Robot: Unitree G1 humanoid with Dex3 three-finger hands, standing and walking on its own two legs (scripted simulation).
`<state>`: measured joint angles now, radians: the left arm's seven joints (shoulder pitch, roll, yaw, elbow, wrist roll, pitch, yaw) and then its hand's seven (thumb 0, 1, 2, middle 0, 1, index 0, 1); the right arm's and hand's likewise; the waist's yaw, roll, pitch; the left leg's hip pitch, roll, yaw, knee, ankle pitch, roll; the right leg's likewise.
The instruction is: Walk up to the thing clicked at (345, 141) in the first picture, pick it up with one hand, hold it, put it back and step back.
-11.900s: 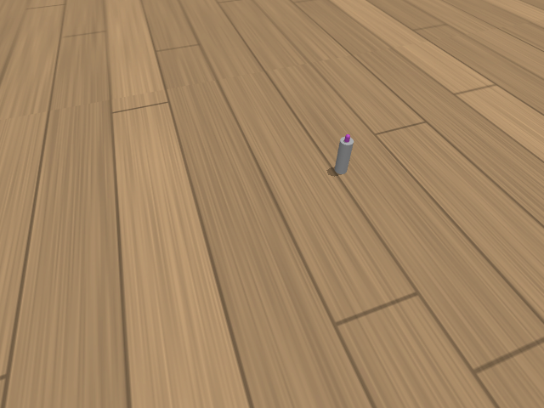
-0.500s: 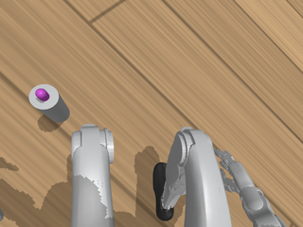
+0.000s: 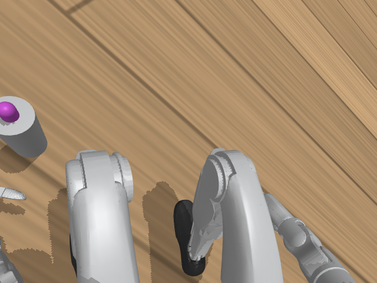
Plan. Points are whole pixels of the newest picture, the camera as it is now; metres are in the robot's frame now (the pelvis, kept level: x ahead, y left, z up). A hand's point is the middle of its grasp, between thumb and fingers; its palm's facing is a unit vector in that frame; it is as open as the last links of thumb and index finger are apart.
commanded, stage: close in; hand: left
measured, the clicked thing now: (20, 129) +0.38 +0.31 -0.16
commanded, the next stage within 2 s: rest palm in 0.60 s
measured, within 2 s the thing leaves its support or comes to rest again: leaves its support in 1.54 s
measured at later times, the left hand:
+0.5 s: hand (13, 146) +0.34 +0.31 -0.15, palm faces +0.34 -0.94 +0.03, open 17.3 cm
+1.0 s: hand (17, 137) +0.36 +0.31 -0.15, palm faces +0.39 -0.92 +0.03, open 14.7 cm
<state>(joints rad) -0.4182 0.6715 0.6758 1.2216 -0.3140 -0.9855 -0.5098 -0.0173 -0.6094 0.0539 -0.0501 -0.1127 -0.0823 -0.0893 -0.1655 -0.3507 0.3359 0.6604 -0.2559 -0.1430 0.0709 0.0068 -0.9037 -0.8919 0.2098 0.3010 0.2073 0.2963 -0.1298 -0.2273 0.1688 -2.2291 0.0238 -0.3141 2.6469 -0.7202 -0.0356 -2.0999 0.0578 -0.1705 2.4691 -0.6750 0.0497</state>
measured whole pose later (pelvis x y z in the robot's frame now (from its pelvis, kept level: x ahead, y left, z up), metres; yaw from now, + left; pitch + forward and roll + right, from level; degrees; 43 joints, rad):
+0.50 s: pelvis -0.01 +0.00 -0.01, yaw -1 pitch +12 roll -15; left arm -0.44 0.66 0.55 1.27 -0.21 -1.09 -0.23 -0.02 -0.60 0.11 -0.08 -0.13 -0.11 -0.11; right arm -0.14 -0.36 0.38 0.61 -0.30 -0.06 0.14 0.01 -0.90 -0.89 0.21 0.30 0.21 0.30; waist -0.16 -0.23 0.20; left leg -2.23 0.02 -0.33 2.66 -0.69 -0.02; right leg -2.08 0.07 -0.19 2.46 -0.64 0.05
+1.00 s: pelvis -0.01 +0.01 +0.00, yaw -2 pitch +13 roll -15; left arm -0.48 0.68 0.54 1.28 -0.20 -1.11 -0.14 -0.01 -0.28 0.32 -0.28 -0.28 -0.28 -0.29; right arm -0.17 -0.36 0.41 0.59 -0.32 -0.03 0.15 0.00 -0.89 -0.90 0.21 0.30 0.20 0.30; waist -0.17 -0.24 0.23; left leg -2.23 0.02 -0.35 2.67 -0.70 -0.02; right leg -2.08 0.07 -0.20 2.45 -0.64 0.06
